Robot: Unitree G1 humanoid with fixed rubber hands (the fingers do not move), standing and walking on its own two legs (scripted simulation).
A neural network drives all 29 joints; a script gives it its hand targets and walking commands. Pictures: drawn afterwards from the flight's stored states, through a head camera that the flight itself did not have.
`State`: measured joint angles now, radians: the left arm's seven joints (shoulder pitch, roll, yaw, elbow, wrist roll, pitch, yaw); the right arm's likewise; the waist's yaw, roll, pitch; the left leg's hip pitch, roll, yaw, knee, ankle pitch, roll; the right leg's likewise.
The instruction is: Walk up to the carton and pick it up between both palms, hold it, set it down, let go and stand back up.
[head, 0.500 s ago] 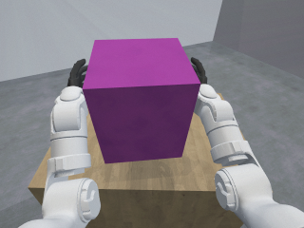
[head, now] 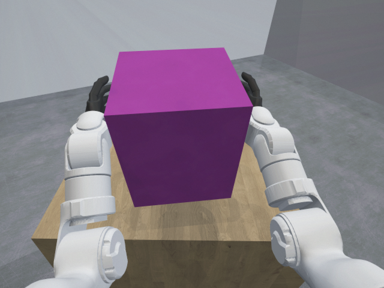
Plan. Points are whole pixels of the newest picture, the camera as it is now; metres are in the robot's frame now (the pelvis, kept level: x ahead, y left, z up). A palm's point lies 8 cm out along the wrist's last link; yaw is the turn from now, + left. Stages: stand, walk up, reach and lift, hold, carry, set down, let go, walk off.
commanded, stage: set down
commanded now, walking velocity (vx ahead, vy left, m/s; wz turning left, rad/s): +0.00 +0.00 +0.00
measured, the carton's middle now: (178, 129) +0.36 -0.01 +0.19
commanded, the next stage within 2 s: none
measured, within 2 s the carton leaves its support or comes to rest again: neither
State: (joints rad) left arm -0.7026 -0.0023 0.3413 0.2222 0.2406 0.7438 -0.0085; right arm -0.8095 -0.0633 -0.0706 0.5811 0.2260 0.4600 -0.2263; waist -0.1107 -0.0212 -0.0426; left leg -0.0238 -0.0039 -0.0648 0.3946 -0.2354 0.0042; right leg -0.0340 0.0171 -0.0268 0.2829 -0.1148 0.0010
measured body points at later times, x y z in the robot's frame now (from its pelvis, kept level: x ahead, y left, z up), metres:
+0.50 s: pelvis +0.01 +0.01 +0.00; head -0.02 +0.05 +0.45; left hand +0.41 +0.14 +0.18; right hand +0.38 -0.16 +0.17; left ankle +0.00 +0.11 -0.75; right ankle +0.04 -0.12 -0.75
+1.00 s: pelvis +0.03 +0.02 +0.00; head +0.00 +0.06 +0.45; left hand +0.44 +0.13 +0.16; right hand +0.39 -0.17 +0.15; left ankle +0.00 +0.11 -0.75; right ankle +0.04 -0.12 -0.75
